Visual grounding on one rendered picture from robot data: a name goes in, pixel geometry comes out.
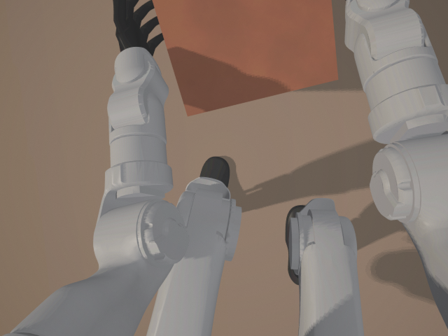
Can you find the right robot upper arm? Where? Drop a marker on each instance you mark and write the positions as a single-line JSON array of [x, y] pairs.
[[410, 184]]

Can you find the right robot forearm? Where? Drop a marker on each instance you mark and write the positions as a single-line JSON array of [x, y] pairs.
[[398, 69]]

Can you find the robot right shin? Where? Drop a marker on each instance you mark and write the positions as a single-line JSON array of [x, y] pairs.
[[348, 232]]

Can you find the robot left hand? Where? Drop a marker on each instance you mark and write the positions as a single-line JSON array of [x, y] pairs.
[[128, 30]]

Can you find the carton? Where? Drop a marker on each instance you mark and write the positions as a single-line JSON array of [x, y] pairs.
[[228, 52]]

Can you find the left robot forearm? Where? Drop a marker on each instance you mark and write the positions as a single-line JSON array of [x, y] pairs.
[[137, 133]]

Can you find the left robot thigh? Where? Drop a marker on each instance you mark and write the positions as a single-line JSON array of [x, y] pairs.
[[186, 301]]

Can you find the left robot upper arm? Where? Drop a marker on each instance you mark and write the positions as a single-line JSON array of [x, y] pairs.
[[136, 247]]

